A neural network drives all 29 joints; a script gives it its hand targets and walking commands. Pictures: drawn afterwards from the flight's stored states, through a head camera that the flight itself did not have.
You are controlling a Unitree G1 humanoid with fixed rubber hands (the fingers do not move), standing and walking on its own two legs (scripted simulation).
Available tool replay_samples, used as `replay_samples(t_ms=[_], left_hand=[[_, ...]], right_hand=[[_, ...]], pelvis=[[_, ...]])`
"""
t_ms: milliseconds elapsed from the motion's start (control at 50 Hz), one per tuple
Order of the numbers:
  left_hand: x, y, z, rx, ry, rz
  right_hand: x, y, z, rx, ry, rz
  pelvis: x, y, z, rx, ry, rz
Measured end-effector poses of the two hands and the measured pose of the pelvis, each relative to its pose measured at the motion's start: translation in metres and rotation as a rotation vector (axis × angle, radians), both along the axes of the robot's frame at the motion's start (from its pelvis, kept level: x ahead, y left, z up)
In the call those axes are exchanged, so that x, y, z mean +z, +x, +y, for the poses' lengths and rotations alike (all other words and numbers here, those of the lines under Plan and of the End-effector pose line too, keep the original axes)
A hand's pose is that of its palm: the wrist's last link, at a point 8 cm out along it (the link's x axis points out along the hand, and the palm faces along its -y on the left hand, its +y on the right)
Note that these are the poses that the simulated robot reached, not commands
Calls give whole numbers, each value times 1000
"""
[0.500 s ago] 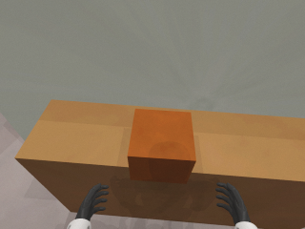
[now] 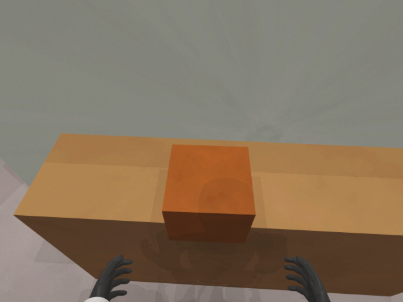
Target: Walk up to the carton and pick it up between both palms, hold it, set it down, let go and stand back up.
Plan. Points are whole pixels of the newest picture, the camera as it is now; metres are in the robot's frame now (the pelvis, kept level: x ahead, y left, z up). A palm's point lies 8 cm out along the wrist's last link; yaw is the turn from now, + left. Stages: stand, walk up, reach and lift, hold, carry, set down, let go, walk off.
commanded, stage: let go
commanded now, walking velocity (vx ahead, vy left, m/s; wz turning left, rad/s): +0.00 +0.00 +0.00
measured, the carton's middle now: (208, 193) +0.36 +0.00 -0.04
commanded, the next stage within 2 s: stand in 0.44 s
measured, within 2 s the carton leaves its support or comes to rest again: neither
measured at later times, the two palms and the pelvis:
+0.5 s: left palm (95, 292) +0.16 +0.22 -0.08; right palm out of the picture +0.15 -0.23 -0.09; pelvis +0.01 -0.01 +0.00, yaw +0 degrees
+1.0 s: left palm out of the picture +0.01 +0.23 -0.14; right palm out of the picture +0.04 -0.22 -0.14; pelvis +0.00 +0.00 +0.00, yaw +3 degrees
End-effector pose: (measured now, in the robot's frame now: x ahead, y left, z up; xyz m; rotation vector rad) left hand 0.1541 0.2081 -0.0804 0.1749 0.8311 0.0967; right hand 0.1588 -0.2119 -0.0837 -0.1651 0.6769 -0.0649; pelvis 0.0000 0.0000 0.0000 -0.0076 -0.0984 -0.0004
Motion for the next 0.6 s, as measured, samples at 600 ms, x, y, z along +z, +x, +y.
replay_samples(t_ms=[600], left_hand=[[-10, -14, 22, 38, 29, 18]], right_hand=[[-28, -37, -30, -55, -20, 294]], pelvis=[[-4, 8, -9, 26, -4, 84]])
